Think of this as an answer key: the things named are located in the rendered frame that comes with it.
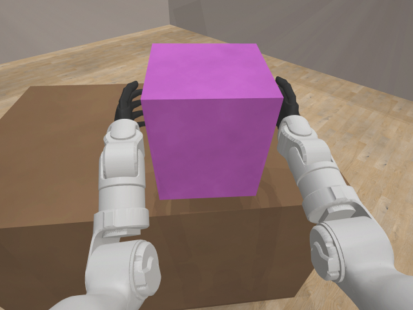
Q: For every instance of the pedestal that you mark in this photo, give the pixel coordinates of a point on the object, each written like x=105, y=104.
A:
x=211, y=251

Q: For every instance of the robot right forearm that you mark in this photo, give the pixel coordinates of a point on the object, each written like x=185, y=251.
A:
x=325, y=194

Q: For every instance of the left robot upper arm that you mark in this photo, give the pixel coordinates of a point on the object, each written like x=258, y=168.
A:
x=119, y=276

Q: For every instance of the right robot upper arm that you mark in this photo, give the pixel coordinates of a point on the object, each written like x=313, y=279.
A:
x=356, y=255

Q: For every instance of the robot right hand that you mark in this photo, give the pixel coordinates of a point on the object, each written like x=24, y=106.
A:
x=289, y=106

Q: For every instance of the robot left hand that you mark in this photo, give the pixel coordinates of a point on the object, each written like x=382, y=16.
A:
x=126, y=105

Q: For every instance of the robot left forearm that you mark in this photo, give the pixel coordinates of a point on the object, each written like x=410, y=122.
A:
x=121, y=186

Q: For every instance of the carton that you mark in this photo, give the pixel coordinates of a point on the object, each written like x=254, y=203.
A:
x=210, y=112

